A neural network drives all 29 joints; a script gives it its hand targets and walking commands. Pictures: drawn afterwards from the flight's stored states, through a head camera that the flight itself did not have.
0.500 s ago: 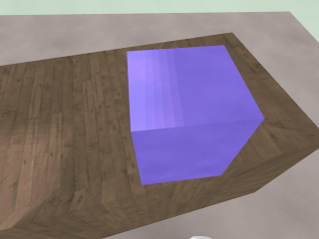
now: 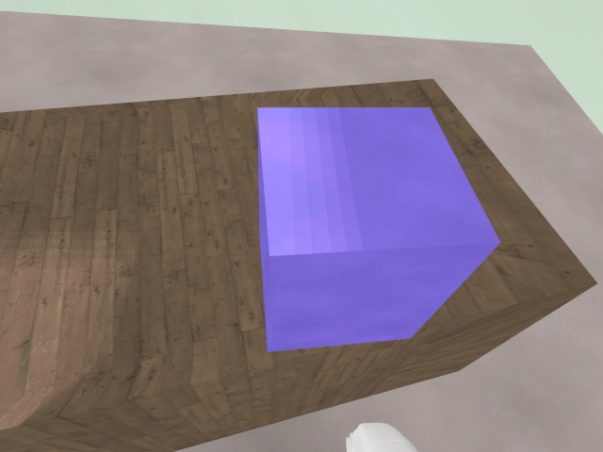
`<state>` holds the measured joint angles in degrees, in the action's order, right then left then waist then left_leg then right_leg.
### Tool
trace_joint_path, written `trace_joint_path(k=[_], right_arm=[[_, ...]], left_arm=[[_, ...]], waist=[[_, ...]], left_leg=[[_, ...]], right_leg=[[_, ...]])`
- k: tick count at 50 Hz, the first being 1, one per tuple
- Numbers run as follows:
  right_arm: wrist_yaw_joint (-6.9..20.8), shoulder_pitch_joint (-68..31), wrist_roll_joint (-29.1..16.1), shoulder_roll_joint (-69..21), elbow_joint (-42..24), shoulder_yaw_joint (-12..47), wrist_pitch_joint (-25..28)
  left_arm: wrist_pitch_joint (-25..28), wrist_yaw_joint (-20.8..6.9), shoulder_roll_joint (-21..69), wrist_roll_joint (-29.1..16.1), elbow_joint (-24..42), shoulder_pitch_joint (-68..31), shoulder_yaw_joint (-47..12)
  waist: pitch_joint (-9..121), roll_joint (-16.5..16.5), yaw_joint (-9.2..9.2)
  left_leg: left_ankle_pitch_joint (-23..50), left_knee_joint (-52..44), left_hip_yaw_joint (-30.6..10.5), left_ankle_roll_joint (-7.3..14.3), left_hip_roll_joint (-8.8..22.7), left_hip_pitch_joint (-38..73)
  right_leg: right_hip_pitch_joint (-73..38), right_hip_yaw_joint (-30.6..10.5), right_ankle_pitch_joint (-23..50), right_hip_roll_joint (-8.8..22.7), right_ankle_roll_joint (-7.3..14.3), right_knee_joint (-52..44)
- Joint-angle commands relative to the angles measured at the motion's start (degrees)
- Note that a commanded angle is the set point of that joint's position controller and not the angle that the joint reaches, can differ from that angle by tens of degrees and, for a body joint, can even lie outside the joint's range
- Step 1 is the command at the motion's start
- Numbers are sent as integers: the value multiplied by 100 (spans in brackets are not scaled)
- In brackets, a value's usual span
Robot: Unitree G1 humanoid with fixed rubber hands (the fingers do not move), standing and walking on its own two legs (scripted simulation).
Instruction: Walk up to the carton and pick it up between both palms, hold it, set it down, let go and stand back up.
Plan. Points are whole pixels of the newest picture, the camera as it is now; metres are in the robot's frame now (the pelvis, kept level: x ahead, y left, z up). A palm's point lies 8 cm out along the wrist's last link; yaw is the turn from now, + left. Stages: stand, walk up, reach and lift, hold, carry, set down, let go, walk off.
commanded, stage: walk up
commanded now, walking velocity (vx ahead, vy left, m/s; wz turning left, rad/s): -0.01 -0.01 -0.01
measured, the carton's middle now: (343, 237) +0.41 -0.06 +0.01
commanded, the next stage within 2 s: stand in 0.50 s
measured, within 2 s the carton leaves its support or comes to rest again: neither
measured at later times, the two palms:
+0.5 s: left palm out of the picture +0.02 +0.18 -0.16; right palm out of the picture -0.02 -0.25 -0.15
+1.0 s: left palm (174, 436) +0.17 +0.19 -0.16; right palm (481, 426) +0.16 -0.28 -0.16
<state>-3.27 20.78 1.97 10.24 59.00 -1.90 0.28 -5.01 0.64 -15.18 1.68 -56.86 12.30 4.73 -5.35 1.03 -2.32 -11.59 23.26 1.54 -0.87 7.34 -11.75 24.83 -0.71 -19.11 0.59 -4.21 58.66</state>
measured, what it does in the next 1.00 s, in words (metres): steps on the spot: right foot, then left foot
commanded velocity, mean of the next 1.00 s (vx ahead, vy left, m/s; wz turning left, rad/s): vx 0.00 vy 0.00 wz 0.00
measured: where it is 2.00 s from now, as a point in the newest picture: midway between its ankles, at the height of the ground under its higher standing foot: outside the picture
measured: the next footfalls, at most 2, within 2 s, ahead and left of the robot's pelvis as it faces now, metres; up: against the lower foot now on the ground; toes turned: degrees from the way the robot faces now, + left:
right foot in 0.14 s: +0.02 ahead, -0.16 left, +0.00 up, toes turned +2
left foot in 0.38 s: +0.03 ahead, +0.08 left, +0.00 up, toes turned -1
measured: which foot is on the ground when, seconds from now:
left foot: down 0.00-0.14, up 0.16-0.36, down 0.38-1.00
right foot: up 0.00-0.12, down 0.14-1.00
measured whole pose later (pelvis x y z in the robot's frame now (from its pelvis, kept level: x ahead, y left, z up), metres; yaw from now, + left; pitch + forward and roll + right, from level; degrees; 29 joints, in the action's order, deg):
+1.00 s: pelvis -0.04 -0.04 -0.05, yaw +1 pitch +10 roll +0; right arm -0.9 -14.6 -8.2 14.9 54.4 0.8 -26.2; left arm -26.5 2.1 -15.0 -8.6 -50.6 -14.9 -1.4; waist -0.2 0.2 -0.6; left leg -18.2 43.8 1.9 -0.1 1.7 -35.6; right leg 34.1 2.8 -18.8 2.1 -0.3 44.0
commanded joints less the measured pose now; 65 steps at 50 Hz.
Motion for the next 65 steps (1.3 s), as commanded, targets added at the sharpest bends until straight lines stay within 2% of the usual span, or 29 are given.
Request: trace_joint_path(k=[1,2,4,6,7,8,9,11,13,14,17,19,20,22,24,28,32,36,38,40,41,42,43,45,49,52,55,59,65], right_arm=[[63,293,-2,514,-44,-30,95],[89,422,18,559,6,-40,51],[128,353,55,1006,-24,-153,-9],[192,458,-34,829,-20,-153,-79],[211,703,-60,460,-51,-67,-105],[177,586,-85,233,-8,-57,-192],[130,388,-120,220,29,-29,-261],[169,422,-162,299,197,-65,-345],[212,513,-97,311,308,-66,-316],[188,371,-85,274,296,-36,-271],[129,309,-126,113,254,41,-179],[92,313,-103,238,244,56,-93],[83,458,-103,429,279,38,-37],[158,111,-111,509,280,49,-10],[162,-44,-93,205,224,141,11],[122,41,-101,380,183,75,46],[133,8,-130,333,216,83,68],[131,64,-149,322,297,100,51],[129,-51,-156,363,274,88,61],[132,43,-139,321,309,74,37],[133,9,-148,249,338,89,23],[261,-6432,-542,1179,-2795,12,-585],[158,-6541,-646,1086,-2384,-319,-1184],[232,-5010,-738,1042,-1412,-87,-2348],[263,-3004,-1274,560,-546,410,-3180],[307,-2584,-1222,71,-382,504,-3003],[343,-2709,-760,241,-322,116,-2583],[111,-3414,-563,755,-961,-155,-2022],[-144,-3542,-780,684,-1776,-114,-1719]], left_arm=[[177,-31,452,-115,317,126,-214],[209,-5,398,-106,359,-6,-233],[256,85,191,-123,142,380,-233],[367,160,-140,-99,-98,1117,-214],[467,164,-569,-40,-76,1150,-173],[505,143,-706,-40,18,792,-187],[529,105,-592,-61,21,686,-234],[540,86,-95,-17,138,104,-380],[568,131,100,-44,164,46,-451],[586,127,208,-54,96,268,-477],[593,165,13,-106,-28,381,-400],[551,160,-43,-133,-80,450,-364],[542,138,41,-146,-59,501,-367],[498,154,374,-186,-231,727,-408],[496,144,99,-176,-305,707,-364],[489,130,193,-122,-473,729,-399],[507,132,157,-131,-613,778,-385],[516,137,229,-123,-704,835,-420],[527,138,164,-150,-729,844,-423],[523,151,185,-124,-746,852,-458],[531,153,165,-104,-793,879,-420],[19,114,-824,-500,2561,-5391,-219],[-517,182,-935,-668,2827,-6025,-130],[-1689,180,-446,-882,2240,-4744,-462],[-2859,65,298,-1237,249,-1758,-835],[-2598,-70,114,-884,-105,-1391,-451],[-1927,-132,-318,-492,1027,-2349,-231],[-1431,-8,-643,-397,1475,-2764,-99],[-1242,-93,-322,-1058,1683,-2671,-512]], waist=[[852,-1921,25],[600,-2123,-85],[555,-1605,34],[562,-436,260],[509,1067,163],[242,1419,99],[173,1573,245],[-340,1254,-35],[-235,1094,-77],[-208,716,5],[247,694,86],[242,709,69],[357,342,119],[76,-837,283],[-31,-1009,312],[-7,-296,223],[144,-550,209],[53,45,167],[8,13,179],[62,-402,157],[36,-106,142],[398,241,309],[675,194,71],[1400,87,-35],[2843,-92,192],[3443,22,430],[3165,-101,261],[2416,-57,205],[3023,64,32]], left_leg=[[1684,-365,85,805,11,563],[1363,-393,-7,881,-50,389],[1640,-33,-326,1055,254,447],[652,631,-387,685,157,-366],[-1117,1233,-219,309,-152,-1114],[-1895,1462,-98,107,-395,-1094],[-2011,1642,-325,164,-386,-432],[-1549,2026,-308,178,-483,-531],[-1075,1882,-83,141,-433,-571],[-1187,1565,-3,132,-448,-484],[-780,535,8,85,-475,-151],[413,-496,-169,103,-309,523],[1140,-549,-445,121,-35,817],[1044,-534,-699,310,65,85],[917,-648,-540,299,-39,143],[689,-657,-533,334,-77,332],[687,-626,-490,337,-116,435],[702,-551,-452,343,-117,451],[880,-540,-439,324,-70,667],[783,-606,-376,302,-143,539],[665,-529,-405,320,-125,555],[-564,213,-261,85,-623,-1575],[-1439,510,-43,49,-611,-1545],[-2237,1027,81,164,-482,-1677],[-109,1805,-4,34,-604,-1871],[1944,1296,-2,-18,-976,-1064],[3168,747,-2,-171,-1190,-448],[2438,723,-40,-137,-1151,-658],[1606,1103,-52,-160,-943,-1009]], right_leg=[[-831,513,-251,-69,-12,-1842],[-928,656,-339,-102,33,-2161],[-1338,844,-41,-129,47,-3260],[-2406,153,1074,462,110,-4505],[-2754,-1131,2304,1726,299,-4766],[-2098,-1130,2883,1999,560,-4566],[-1055,-1082,2245,1905,896,-4638],[-961,-523,1763,1349,831,-4619],[-1118,-143,1828,1054,958,-4479],[-1208,-306,2301,1177,1041,-4336],[-1692,-360,2794,1155,1133,-3886],[-1462,-303,2439,998,893,-3703],[-1339,-141,2087,907,764,-3582],[-1699,87,860,528,551,-3771],[-1656,46,877,550,521,-3715],[-1569,107,1107,522,444,-3848],[-1603,83,1171,574,424,-3843],[-1575,90,1300,592,440,-3954],[-1374,17,1317,608,433,-3999],[-1472,-38,1204,632,465,-3979],[-1495,-12,1262,608,458,-4058],[20,191,20,-109,427,-3041],[-191,299,-409,-49,536,-2908],[295,346,-855,147,620,-2287],[528,233,1020,127,595,-1630],[-393,144,2683,-255,273,-2019],[-960,126,3640,-523,89,-2612],[-738,13,3632,-382,131,-2774],[-595,132,2798,-191,266,-2604]])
